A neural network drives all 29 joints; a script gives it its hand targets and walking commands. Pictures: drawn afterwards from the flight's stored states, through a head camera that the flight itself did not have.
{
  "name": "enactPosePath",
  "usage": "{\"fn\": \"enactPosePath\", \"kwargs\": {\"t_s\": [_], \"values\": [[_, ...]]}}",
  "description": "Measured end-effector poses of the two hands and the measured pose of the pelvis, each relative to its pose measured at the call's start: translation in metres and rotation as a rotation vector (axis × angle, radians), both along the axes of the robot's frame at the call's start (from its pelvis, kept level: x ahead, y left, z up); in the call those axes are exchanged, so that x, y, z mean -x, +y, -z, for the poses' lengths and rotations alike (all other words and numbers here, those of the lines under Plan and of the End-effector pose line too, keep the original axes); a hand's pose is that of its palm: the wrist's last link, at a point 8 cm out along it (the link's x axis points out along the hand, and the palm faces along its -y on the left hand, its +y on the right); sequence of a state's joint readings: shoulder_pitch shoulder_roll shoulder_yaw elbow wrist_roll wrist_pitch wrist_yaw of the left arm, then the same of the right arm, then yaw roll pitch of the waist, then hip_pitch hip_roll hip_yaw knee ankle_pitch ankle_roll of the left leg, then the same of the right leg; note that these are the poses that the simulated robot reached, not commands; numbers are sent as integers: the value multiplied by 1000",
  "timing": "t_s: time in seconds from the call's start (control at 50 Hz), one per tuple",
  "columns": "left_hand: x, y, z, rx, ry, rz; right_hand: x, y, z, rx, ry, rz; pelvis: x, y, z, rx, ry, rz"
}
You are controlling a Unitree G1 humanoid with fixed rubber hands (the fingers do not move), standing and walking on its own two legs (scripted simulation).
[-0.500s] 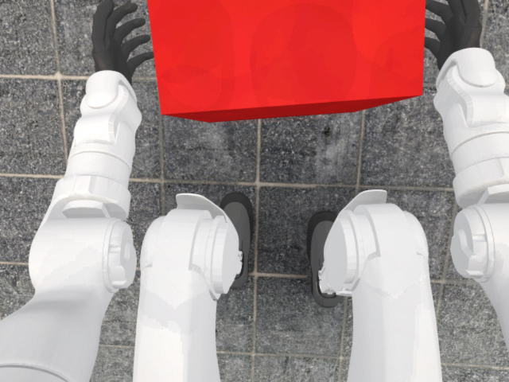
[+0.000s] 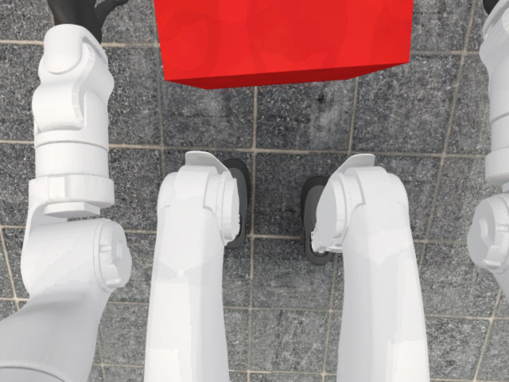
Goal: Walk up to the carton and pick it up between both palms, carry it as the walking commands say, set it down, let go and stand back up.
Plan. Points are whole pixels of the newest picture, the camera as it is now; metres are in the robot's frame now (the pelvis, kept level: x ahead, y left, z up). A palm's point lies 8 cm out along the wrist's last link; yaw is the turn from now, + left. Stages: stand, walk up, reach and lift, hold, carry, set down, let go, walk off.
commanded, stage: set down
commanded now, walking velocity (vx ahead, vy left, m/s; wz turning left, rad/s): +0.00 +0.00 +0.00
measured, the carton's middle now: (277, 26) +0.52 +0.02 -0.30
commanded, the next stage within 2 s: let go in 0.94 s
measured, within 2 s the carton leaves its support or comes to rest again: neither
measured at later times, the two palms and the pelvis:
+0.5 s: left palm out of the picture +0.50 +0.25 +0.01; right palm out of the picture +0.53 -0.22 +0.02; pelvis +0.01 +0.01 +0.12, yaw +0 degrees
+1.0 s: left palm out of the picture +0.50 +0.24 +0.14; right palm out of the picture +0.53 -0.24 +0.14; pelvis +0.08 +0.01 +0.24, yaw +0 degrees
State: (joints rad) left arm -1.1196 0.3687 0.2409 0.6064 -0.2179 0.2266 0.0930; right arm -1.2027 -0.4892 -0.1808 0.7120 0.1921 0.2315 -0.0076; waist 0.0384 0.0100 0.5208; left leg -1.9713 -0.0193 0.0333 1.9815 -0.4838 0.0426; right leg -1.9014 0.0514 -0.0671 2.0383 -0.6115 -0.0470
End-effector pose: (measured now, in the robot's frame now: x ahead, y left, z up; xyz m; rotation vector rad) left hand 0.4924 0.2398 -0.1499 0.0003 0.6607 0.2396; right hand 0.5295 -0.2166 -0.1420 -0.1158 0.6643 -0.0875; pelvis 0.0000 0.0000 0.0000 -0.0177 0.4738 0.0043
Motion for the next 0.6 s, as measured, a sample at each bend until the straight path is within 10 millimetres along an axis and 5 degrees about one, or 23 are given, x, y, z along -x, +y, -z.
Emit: {"fn": "enactPosePath", "kwargs": {"t_s": [0.36, 0.6], "values": [[-5, 8, -115, -6, -15, 23, -5, -2, -114, 4, 1, -15, 4, 5, -84, 9, -24, -2], [1, 12, -196, -3, 8, 9, -2, -4, -194, -28, 26, -21, -29, 9, -140, 5, 194, 1]]}}
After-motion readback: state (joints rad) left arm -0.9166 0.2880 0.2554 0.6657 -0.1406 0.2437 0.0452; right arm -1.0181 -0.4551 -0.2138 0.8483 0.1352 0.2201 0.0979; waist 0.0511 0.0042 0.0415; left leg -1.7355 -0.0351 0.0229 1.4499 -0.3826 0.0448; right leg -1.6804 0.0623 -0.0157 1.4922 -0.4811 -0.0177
